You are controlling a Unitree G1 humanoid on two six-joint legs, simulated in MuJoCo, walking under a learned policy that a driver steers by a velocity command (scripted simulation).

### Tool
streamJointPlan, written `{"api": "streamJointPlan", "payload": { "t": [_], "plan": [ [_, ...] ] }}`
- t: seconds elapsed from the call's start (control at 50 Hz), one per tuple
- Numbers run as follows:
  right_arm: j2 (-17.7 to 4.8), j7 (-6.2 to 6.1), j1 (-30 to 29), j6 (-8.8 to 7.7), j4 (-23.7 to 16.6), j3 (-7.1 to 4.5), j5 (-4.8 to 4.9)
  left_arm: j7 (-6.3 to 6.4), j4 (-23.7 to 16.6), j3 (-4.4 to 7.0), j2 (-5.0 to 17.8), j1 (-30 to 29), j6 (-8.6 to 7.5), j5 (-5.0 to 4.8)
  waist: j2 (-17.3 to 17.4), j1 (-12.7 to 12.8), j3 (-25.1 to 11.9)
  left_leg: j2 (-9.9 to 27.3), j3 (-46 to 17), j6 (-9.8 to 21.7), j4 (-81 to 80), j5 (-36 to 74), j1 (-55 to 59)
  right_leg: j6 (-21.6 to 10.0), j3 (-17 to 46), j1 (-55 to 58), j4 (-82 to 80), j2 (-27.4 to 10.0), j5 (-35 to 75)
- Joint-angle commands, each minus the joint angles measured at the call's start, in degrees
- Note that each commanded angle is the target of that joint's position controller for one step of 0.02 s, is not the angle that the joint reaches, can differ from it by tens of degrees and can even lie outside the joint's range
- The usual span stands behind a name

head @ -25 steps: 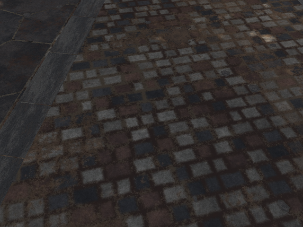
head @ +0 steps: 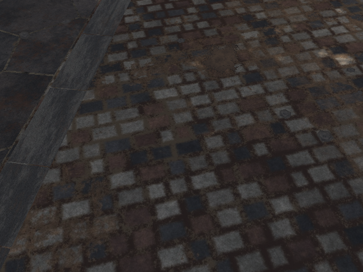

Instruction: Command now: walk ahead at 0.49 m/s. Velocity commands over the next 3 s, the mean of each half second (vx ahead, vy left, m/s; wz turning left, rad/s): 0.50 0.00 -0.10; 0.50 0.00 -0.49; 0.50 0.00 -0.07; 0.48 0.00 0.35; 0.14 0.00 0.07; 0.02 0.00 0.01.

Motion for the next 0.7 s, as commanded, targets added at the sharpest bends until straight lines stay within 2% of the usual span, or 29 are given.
{"api": "streamJointPlan", "payload": {
  "t": [0.02,0.08,0.14,0.24,0.28,0.3,0.32,0.34,0.36,0.38,0.4,0.42,0.44,0.48,0.52,0.58,0.64,0.7],
  "plan": [
    [-1.13,0.71,4.25,1.41,-1.36,-0.29,-0.40,0.26,-1.02,0.27,4.82,4.01,-1.43,-0.19,-3.69,-2.32,0.83,2.62,0.13,-1.36,-3.29,4.58,-5.12,-6.07,13.70,0.74,-13.53,-15.79,9.83],
    [-2.03,0.98,-4.39,1.56,-4.40,-0.29,0.03,0.19,-0.66,-0.15,4.58,7.12,-1.24,-0.27,-4.19,-0.48,2.67,3.10,1.70,-2.65,-11.77,10.76,-10.00,-5.49,11.42,3.42,-14.63,-14.57,12.87],
    [-1.24,1.14,-10.96,1.29,-6.54,0.28,0.59,0.28,-0.14,-0.48,4.60,10.11,-1.27,-0.32,-4.80,1.30,3.01,1.69,3.62,-2.98,-21.60,15.37,-9.05,-4.54,9.13,6.18,-14.12,-13.77,18.05],
    [-1.88,1.03,-17.63,0.67,-9.08,0.40,0.74,0.96,1.46,-0.51,5.27,14.12,-1.11,0.26,-5.58,3.10,3.75,-0.40,4.89,-0.94,-30.31,14.49,-9.09,-4.97,8.46,15.40,-11.32,-16.23,24.58],
    [-2.56,0.87,-17.04,0.20,-9.41,0.08,0.67,1.35,1.62,-0.29,6.00,13.20,-0.98,0.56,-5.66,1.91,3.42,-1.54,5.16,0.69,-32.74,10.57,-6.64,-4.58,7.93,18.17,-8.19,-17.38,31.54],
    [-3.13,0.60,-14.95,-0.11,-8.98,-0.28,0.62,1.49,1.55,-0.22,6.31,12.37,-0.91,0.60,-5.78,0.67,2.34,-2.94,5.48,1.56,-33.86,8.20,-2.34,-3.99,7.97,18.09,-4.69,-17.39,39.06],
    [-4.03,0.18,-9.85,-0.48,-7.51,-0.86,0.60,1.54,1.47,-0.05,7.00,11.42,-0.76,0.70,-6.09,-1.64,-0.24,-4.74,5.73,2.43,-35.12,6.26,3.96,-3.35,8.01,17.84,1.17,-16.99,45.90],
    [-5.12,-0.32,-0.49,-1.05,-4.37,-1.62,0.35,1.39,1.15,-0.02,7.28,9.92,-0.49,0.47,-4.57,-5.68,-5.01,-5.96,6.24,3.47,-39.15,8.75,14.86,-2.36,6.86,15.38,11.34,-14.93,45.83],
    [-8.60,-0.99,9.53,-1.70,-1.95,-2.79,-1.04,1.11,-0.15,-0.51,5.95,9.35,-0.50,-0.27,-1.69,-9.07,-11.58,1.89,-1.54,5.53,-39.76,7.06,30.59,-1.51,5.89,4.45,25.50,-12.33,30.96],
    [-14.98,-1.01,14.55,-1.71,-1.78,-4.35,-2.38,0.64,-1.48,-1.88,-0.62,16.03,-0.23,-2.96,10.75,-6.87,-20.24,20.49,-27.90,11.99,-43.65,1.12,47.98,1.25,1.86,-16.23,47.98,-2.70,-6.25],
    [-13.04,-0.39,10.60,-0.79,-2.45,-4.14,-0.41,0.92,-0.60,-0.33,4.68,14.90,0.21,-1.63,5.41,-5.81,-19.94,21.53,-36.04,12.17,-49.42,-2.33,43.48,0.34,9.02,-21.08,54.77,-2.29,-18.11],
    [-9.34,-0.20,3.86,-0.68,-3.36,-2.99,0.35,0.83,-2.02,0.14,5.32,9.56,0.50,-0.99,2.20,-3.25,-10.61,19.27,-26.78,9.77,-51.04,-5.91,34.37,0.01,10.19,-23.07,54.81,-5.66,-13.22],
    [-5.75,0.03,0.01,-1.13,-3.90,-2.02,0.51,0.55,-2.79,-0.07,4.02,6.42,0.43,-0.69,0.05,-2.27,-4.97,16.76,-19.61,7.69,-53.97,-2.94,26.47,0.09,10.09,-22.33,51.74,-7.84,-9.16],
    [-2.78,-0.61,-0.82,-1.83,-2.92,-1.08,0.71,-0.09,-2.83,0.22,2.51,6.03,1.72,0.58,1.95,0.33,-1.10,12.29,-9.30,3.86,-56.27,4.24,19.03,0.62,9.61,-18.93,47.68,-9.91,-6.32],
    [-2.77,-1.07,2.00,-2.67,-1.90,-0.93,0.93,-0.76,-3.26,0.37,1.24,6.05,3.06,0.89,2.16,1.24,-1.34,11.39,-4.45,3.15,-56.69,10.87,18.31,1.13,8.94,-18.51,47.09,-9.97,-4.59],
    [-4.44,-1.31,4.80,-3.32,-1.23,-1.23,1.16,-1.39,-5.51,0.46,0.93,0.89,4.12,0.83,2.16,1.41,-0.01,10.66,1.47,2.35,-57.35,16.27,19.92,1.77,7.80,-24.55,45.11,-10.75,0.76],
    [-4.04,-1.49,7.61,-3.34,-0.58,-0.92,0.97,-2.00,-8.07,0.30,1.27,-5.66,4.29,0.63,2.40,0.38,1.71,9.63,5.77,1.72,-57.65,20.07,21.69,2.29,6.37,-28.79,38.87,-10.70,6.71],
    [-4.42,-1.86,9.30,-3.30,-0.12,-0.72,0.98,-2.53,-10.45,-0.33,0.74,-11.86,4.03,0.61,2.29,-0.68,2.90,9.06,9.74,1.34,-56.83,25.78,23.52,2.48,3.44,-27.60,27.99,-9.54,10.39]
  ]
}}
